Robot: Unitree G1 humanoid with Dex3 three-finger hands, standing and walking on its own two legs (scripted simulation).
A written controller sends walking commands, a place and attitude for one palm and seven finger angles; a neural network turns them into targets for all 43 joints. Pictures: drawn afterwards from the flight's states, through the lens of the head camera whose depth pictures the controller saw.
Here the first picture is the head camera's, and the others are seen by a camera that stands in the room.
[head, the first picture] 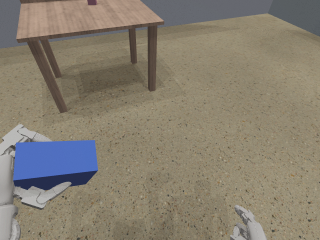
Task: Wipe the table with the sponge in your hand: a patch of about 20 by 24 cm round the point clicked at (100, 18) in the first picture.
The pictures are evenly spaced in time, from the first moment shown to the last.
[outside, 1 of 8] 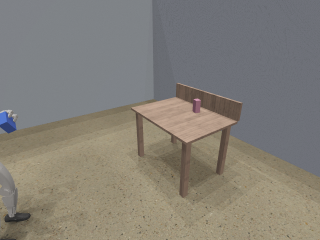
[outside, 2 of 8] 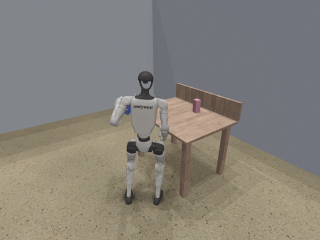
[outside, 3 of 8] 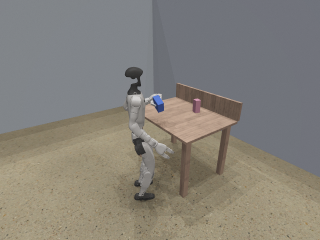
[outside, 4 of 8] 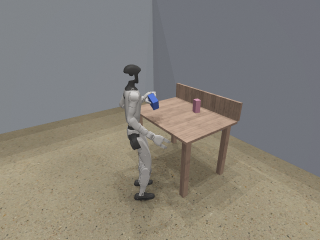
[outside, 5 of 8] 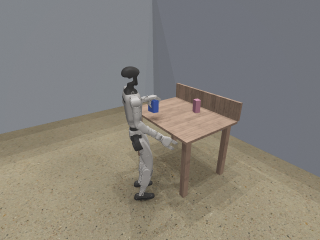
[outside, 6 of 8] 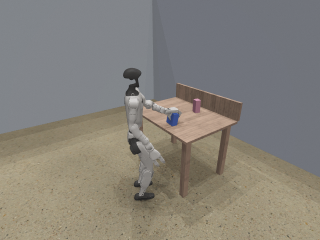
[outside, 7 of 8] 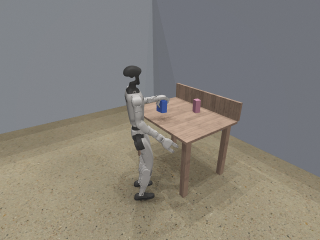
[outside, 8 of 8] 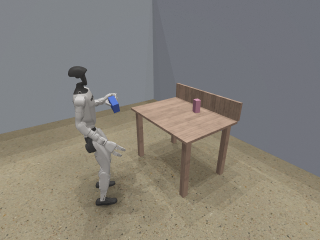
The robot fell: no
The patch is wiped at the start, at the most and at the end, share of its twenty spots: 0.00 0.90 0.90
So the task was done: yes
